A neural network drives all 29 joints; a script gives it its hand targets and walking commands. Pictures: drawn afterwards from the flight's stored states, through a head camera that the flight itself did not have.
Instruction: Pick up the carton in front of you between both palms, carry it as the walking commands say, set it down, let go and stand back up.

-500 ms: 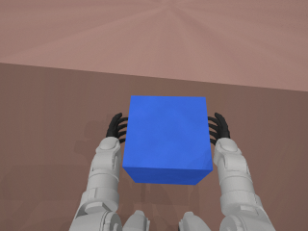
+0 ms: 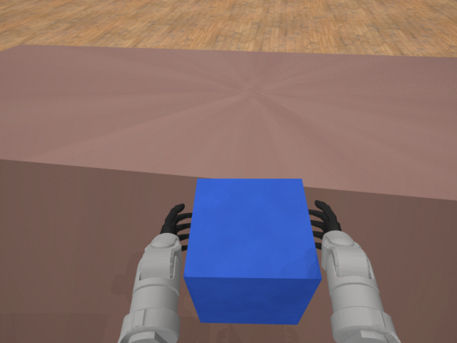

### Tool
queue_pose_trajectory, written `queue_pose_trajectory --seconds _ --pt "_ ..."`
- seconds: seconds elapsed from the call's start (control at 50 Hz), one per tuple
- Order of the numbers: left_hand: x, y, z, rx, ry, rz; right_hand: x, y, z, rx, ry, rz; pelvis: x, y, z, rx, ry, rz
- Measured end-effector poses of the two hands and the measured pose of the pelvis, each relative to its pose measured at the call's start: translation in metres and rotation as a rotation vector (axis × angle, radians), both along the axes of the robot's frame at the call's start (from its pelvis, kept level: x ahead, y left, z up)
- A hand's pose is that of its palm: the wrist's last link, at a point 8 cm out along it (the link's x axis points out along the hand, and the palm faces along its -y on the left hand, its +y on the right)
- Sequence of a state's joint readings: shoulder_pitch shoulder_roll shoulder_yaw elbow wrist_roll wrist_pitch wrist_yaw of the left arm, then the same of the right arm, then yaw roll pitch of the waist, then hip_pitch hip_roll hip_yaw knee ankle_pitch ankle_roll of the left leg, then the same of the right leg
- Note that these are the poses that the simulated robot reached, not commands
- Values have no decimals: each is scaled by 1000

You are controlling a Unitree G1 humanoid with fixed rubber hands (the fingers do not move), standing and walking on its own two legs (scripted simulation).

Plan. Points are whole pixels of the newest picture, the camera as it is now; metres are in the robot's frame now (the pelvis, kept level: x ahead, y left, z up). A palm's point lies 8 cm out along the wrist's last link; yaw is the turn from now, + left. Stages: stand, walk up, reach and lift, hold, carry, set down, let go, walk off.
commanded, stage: reach and lift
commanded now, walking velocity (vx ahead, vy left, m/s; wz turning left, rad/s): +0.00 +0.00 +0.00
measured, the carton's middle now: (248, 253) +0.31 +0.00 -0.05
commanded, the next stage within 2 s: hold in 0.86 s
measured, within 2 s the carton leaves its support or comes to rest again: neither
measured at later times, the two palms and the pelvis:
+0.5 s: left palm (169, 235) +0.30 +0.15 +0.03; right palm (331, 233) +0.30 -0.15 +0.03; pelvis +0.01 +0.00 +0.00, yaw +0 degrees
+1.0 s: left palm (166, 231) +0.29 +0.15 +0.05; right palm (334, 228) +0.29 -0.15 +0.06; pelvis +0.01 +0.00 +0.01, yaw +0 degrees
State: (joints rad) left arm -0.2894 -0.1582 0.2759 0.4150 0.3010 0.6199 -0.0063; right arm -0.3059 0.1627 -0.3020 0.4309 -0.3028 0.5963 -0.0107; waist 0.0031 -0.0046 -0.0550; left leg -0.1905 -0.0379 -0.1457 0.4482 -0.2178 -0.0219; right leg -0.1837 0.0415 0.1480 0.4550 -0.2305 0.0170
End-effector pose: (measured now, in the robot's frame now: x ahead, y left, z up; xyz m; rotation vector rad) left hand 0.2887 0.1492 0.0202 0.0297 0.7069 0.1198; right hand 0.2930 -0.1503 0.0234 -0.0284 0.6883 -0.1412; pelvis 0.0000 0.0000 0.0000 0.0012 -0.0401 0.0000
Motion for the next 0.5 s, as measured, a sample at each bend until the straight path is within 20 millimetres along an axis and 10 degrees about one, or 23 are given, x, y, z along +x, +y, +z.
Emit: queue_pose_trajectory --seconds 0.5 --pt "7 1 10 9 -14 -9 6 1 10 -9 -13 2 5 3 4 0 -22 -2"
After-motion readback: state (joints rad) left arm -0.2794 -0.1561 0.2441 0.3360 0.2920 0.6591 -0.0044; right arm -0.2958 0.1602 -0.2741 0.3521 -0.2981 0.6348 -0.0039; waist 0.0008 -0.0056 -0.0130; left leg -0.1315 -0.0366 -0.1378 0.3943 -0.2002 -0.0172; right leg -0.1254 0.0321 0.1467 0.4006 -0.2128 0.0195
